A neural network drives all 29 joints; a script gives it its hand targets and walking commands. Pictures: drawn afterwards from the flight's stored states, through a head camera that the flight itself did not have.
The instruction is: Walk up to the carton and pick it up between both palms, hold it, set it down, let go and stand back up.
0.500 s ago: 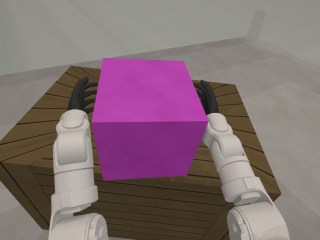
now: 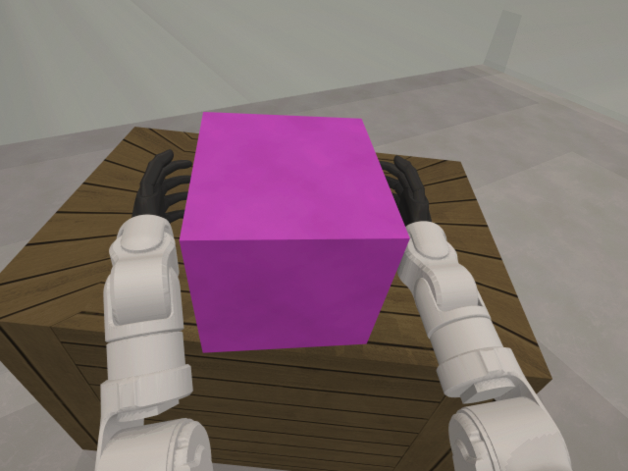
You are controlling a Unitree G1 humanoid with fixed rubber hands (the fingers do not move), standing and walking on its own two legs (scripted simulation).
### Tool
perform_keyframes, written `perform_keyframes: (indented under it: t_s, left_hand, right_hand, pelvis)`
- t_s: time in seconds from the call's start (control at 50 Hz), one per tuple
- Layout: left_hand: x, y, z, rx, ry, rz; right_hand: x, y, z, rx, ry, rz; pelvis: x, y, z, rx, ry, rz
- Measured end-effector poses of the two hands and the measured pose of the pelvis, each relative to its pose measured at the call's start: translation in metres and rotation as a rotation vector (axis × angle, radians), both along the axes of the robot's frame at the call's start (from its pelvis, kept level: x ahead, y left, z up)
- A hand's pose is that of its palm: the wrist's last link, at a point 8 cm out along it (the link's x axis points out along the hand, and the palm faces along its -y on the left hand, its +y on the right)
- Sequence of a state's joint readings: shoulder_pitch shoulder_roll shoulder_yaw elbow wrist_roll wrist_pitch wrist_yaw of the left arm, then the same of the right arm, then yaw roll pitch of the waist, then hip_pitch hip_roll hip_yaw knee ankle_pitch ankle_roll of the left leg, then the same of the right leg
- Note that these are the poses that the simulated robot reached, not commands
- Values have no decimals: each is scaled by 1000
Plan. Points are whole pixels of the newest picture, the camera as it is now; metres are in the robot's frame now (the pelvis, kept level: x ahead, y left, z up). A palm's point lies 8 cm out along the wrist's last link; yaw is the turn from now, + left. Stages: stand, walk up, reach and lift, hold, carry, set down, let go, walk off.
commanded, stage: hold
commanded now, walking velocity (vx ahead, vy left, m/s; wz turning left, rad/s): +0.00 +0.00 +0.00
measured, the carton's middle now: (286, 229) +0.39 +0.01 +0.13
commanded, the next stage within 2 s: none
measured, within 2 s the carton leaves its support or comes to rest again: neither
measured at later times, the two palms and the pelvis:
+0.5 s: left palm (151, 219) +0.35 +0.17 +0.19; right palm (412, 222) +0.35 -0.14 +0.17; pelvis +0.00 +0.00 +0.00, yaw +0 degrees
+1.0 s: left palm (147, 218) +0.35 +0.17 +0.19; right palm (412, 217) +0.35 -0.14 +0.18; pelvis +0.00 +0.00 +0.00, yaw +1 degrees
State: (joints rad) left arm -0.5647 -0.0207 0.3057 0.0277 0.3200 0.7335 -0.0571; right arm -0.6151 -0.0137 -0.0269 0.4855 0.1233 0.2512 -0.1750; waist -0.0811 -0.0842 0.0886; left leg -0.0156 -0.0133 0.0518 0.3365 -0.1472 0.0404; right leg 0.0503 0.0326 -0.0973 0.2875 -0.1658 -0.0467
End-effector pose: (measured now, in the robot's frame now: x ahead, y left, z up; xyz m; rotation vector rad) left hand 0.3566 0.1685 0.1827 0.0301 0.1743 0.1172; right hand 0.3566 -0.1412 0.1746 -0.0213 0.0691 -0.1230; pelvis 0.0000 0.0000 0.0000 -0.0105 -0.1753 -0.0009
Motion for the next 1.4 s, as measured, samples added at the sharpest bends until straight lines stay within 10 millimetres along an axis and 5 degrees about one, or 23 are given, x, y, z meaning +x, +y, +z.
perform_keyframes:
  t_s: [1.4]
  left_hand:
    - [-2,-1,2,9,-2,-10]
  right_hand:
    - [-4,0,1,10,-4,-4]
  pelvis:
    - [1,2,0,1,0,2]
